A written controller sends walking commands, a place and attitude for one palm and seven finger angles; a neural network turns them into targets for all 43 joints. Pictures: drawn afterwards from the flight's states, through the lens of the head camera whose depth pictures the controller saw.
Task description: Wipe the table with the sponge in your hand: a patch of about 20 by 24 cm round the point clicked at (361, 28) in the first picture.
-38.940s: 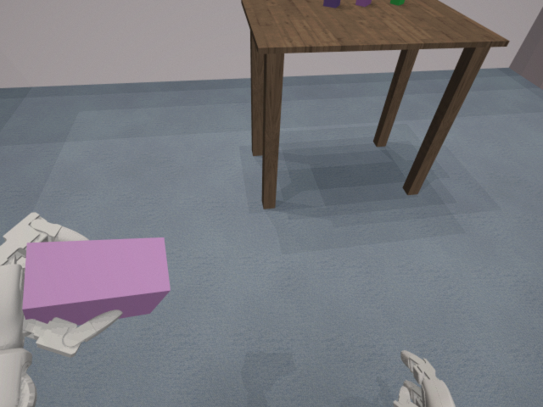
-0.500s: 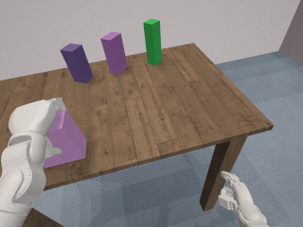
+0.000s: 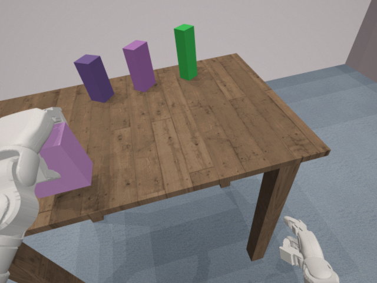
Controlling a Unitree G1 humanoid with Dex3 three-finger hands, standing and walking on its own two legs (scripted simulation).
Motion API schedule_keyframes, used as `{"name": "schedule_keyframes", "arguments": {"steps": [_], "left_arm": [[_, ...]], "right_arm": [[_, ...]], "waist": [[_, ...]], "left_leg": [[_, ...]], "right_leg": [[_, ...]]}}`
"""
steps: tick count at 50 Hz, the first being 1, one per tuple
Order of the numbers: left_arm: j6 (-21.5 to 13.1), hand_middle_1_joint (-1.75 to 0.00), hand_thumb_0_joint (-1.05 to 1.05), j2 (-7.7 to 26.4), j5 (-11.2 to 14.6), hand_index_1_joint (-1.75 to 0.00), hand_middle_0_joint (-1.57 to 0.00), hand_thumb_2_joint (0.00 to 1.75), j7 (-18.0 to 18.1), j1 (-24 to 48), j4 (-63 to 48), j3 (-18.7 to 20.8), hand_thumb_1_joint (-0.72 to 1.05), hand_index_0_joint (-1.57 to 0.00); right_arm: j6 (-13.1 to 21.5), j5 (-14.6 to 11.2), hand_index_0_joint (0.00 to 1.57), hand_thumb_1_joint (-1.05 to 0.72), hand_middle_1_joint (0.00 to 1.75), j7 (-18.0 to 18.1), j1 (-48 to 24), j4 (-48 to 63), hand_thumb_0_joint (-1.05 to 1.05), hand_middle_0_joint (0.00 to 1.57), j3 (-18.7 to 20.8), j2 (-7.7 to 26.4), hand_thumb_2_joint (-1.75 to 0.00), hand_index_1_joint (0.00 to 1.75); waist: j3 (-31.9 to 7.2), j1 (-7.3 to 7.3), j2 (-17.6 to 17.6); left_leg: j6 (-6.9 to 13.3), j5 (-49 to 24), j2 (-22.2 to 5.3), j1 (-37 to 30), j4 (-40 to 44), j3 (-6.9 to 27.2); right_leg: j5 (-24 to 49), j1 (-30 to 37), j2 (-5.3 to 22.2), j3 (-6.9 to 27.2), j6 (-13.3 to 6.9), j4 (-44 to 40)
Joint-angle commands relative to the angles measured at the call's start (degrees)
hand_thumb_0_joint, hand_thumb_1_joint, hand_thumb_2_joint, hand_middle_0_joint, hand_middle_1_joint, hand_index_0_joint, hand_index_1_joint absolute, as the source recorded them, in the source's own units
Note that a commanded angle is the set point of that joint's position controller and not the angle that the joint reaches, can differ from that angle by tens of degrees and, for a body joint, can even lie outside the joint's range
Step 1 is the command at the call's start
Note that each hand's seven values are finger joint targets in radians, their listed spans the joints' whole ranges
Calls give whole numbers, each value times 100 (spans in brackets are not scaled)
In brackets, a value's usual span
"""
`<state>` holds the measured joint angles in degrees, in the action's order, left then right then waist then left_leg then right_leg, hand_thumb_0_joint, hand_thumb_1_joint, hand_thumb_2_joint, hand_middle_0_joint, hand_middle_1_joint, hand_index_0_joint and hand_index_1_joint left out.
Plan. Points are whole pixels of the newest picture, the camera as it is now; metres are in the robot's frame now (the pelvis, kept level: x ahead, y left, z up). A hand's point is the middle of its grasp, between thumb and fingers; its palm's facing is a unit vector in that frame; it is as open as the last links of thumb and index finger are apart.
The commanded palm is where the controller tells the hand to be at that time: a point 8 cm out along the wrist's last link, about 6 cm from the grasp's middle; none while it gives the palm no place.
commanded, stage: lift the sponge slowly off the table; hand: left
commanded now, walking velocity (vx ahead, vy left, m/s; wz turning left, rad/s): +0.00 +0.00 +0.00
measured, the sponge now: (57, 168) +0.26 +0.33 +0.13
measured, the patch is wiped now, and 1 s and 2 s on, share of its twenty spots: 1.00 1.00 1.00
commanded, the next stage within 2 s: bring the sponge back beside the body in 0.92 s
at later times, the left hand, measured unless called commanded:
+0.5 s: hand (36, 128) +0.28 +0.32 +0.23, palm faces +0.16 -0.02 -0.99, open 10.4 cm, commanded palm +0.23 +0.32 +0.31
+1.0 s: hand (31, 116) +0.27 +0.31 +0.26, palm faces +0.26 -0.06 -0.96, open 10.4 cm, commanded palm +0.22 +0.31 +0.33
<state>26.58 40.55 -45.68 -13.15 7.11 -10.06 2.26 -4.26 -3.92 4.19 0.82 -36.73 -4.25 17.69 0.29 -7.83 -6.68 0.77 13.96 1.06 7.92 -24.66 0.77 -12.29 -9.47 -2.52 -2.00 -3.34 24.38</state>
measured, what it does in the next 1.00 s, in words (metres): stands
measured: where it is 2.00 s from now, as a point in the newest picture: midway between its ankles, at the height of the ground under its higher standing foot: outside the picture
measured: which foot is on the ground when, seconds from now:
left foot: down 0.00-1.00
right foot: down 0.00-1.00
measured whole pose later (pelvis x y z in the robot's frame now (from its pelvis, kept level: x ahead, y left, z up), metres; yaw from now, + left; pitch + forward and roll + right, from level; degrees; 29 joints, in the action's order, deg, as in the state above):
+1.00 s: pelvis -0.01 +0.02 +0.00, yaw +0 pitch -2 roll +0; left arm 33.9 40.5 -44.7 -16.9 18.8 -13.1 1.2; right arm -5.4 -5.0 3.1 -0.9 -34.8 -6.2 16.4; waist -1.1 -8.6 -7.4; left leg 2.0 11.9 2.5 8.8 -23.0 -0.1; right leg -10.6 -11.0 -1.1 -1.0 -2.0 23.8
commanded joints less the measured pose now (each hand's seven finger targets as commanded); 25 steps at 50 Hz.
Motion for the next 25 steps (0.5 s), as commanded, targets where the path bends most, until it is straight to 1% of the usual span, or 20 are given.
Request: {"name": "schedule_keyframes", "arguments": {"steps": [1, 2, 3, 4, 7, 8, 9, 11, 12, 13, 14, 15, 17, 18, 19, 20, 22, 23, 24, 25], "left_arm": [[-160, -160, 0, 1738, -214, -160, -120, 130, 258, 2378, -613, 947, 10, -120], [-201, -160, 0, 1780, -221, -160, -120, 130, 240, 2471, -636, 960, 10, -120], [-220, -160, 0, 1824, -228, -160, -120, 130, 239, 2559, -891, 1009, 10, -120], [-239, -160, 0, 1878, -257, -160, -120, 130, 246, 2687, -872, 996, 10, -120], [-243, -160, 0, 1685, -223, -160, -120, 130, 200, 2604, -631, 841, 10, -120], [-227, -160, 0, 1745, -241, -160, -120, 130, 203, 2750, -748, 923, 10, -120], [-193, -160, 0, 1863, -289, -160, -120, 130, 220, 2846, -611, 967, 10, -120], [-146, -160, 0, 1817, -252, -160, -120, 130, 210, 2726, -415, 957, 10, -120], [-101, -160, 0, 1946, -250, -160, -120, 130, 205, 2690, -288, 1075, 10, -120], [-67, -160, 0, 2048, -268, -160, -120, 130, 214, 2787, -357, 1174, 10, -120], [-25, -160, 0, 2096, -296, -160, -120, 130, 219, 2879, -345, 1173, 10, -120], [13, -160, 0, 2052, -277, -160, -120, 130, 210, 2819, -158, 1151, 10, -120], [50, -160, 0, 2017, -189, -160, -120, 130, 146, 2637, -303, 1167, 10, -120], [80, -160, 0, 2139, -188, -160, -120, 130, 129, 2556, -465, 1312, 10, -120], [103, -160, 0, 2070, -207, -160, -120, 130, 90, 2680, -609, 1197, 10, -120], [145, -160, 0, 1994, -169, -160, -120, 130, 39, 2532, -527, 1148, 10, -120], [157, -160, 0, 1849, -126, -160, -120, 130, -52, 2551, -766, 1009, 10, -120], [173, -160, 0, 1807, -98, -160, -120, 130, -75, 2562, -921, 1007, 10, -120], [182, -160, 0, 1921, -169, -160, -120, 130, -76, 2759, -862, 1017, 10, -120], [185, -160, 0, 1856, -162, -160, -120, 130, -97, 2708, -722, 971, 10, -120]], "right_arm": [[389, 31, 20, -90, 30, 101, -1204, 970, 0, 20, 226, 512, -90, 30], [402, 32, 20, -90, 30, 111, -1205, 976, 0, 20, 236, 514, -90, 30], [475, -21, 20, -90, 30, 105, -1397, 1056, 0, 20, 218, 482, -90, 30], [495, 43, 20, -90, 30, 114, -1227, 1061, 0, 20, 207, 481, -90, 30], [462, 38, 20, -90, 30, 112, -1225, 986, 0, 20, 228, 484, -90, 30], [523, -15, 20, -90, 30, 100, -1410, 1057, 0, 20, 209, 471, -90, 30], [516, 50, 20, -90, 30, 97, -1217, 1004, 0, 20, 206, 486, -90, 30], [459, 50, 20, -90, 30, 71, -1231, 961, 0, 20, 233, 512, -90, 30], [432, 52, 20, -90, 30, 70, -1222, 957, 0, 20, 242, 523, -90, 30], [458, 5, 20, -90, 30, 48, -1376, 1009, 0, 20, 223, 537, -90, 30], [450, 58, 20, -90, 30, 47, -1236, 1012, 0, 20, 220, 531, -90, 30], [416, 45, 20, -90, 30, 38, -1235, 951, 0, 20, 245, 532, -90, 30], [370, 41, 20, -90, 30, 6, -1261, 1009, 0, 20, 249, 532, -90, 30], [397, -9, 20, -90, 30, -15, -1418, 1062, 0, 20, 240, 543, -90, 30], [387, 38, 20, -90, 30, -19, -1300, 1098, 0, 20, 223, 521, -90, 30], [360, 17, 20, -90, 30, -22, -1305, 1058, 0, 20, 240, 514, -90, 30], [337, 6, 20, -90, 30, -36, -1317, 1099, 0, 20, 230, 502, -90, 30], [395, -61, 20, -90, 30, -34, -1524, 1187, 0, 20, 205, 479, -90, 30], [396, 13, 20, -90, 30, -11, -1280, 1134, 0, 20, 197, 502, -90, 30], [387, -5, 20, -90, 30, -5, -1288, 1078, 0, 20, 222, 502, -90, 30]], "waist": [[-1143, 94, 196], [-1230, 74, 127], [-1356, 92, -75], [-1557, 5, 44], [-1331, 47, 127], [-1364, 66, -22], [-1458, -12, 120], [-1357, -7, 276], [-1286, -47, 424], [-1372, -30, 229], [-1574, -108, 398], [-1414, -54, 399], [-1473, -116, 404], [-1557, -101, 211], [-1784, -139, 339], [-1546, -86, 251], [-1489, -70, 287], [-1454, -21, 113], [-1611, -66, 275], [-1367, -1, 260]], "left_leg": [[144, -1117, 156, -6, 223, 213], [142, -1101, 159, -17, 222, 214], [137, -1029, 160, -97, 232, 272], [140, -1140, 175, -29, 204, 240], [121, -1030, 138, 17, 300, 236], [116, -973, 125, -44, 282, 295], [111, -1064, 135, 73, 273, 252], [104, -1043, 120, 109, 301, 245], [103, -1029, 121, 171, 302, 250], [92, -978, 112, 142, 305, 293], [95, -1126, 134, 207, 249, 247], [90, -1130, 123, 203, 256, 221], [88, -1186, 130, 246, 251, 216], [94, -1201, 130, 161, 243, 269], [98, -1351, 149, 203, 191, 215], [103, -1371, 136, 187, 207, 213], [115, -1351, 125, 167, 227, 211], [120, -1274, 105, 80, 227, 278], [127, -1348, 120, 148, 176, 230], [118, -1304, 101, 144, 204, 248]], "right_leg": [[593, 535, 207, 607, -48, -501], [594, 571, 221, 627, -56, -477], [443, 584, 157, 852, -125, -494], [539, 762, 273, 637, -90, -390], [502, 643, 244, 568, -63, -448], [389, 576, 181, 805, -135, -475], [457, 702, 281, 606, -98, -383], [525, 682, 261, 634, -83, -424], [526, 670, 254, 652, -80, -400], [414, 649, 203, 856, -134, -428], [578, 846, 302, 704, -99, -299], [619, 733, 266, 721, -94, -342], [795, 820, 279, 682, -69, -279], [753, 787, 207, 866, -118, -297], [940, 971, 315, 669, -73, -169], [988, 814, 266, 653, -71, -214], [1008, 730, 268, 556, -38, -225], [843, 615, 193, 748, -90, -276], [918, 719, 309, 580, -55, -190], [896, 574, 257, 583, -62, -253]]}}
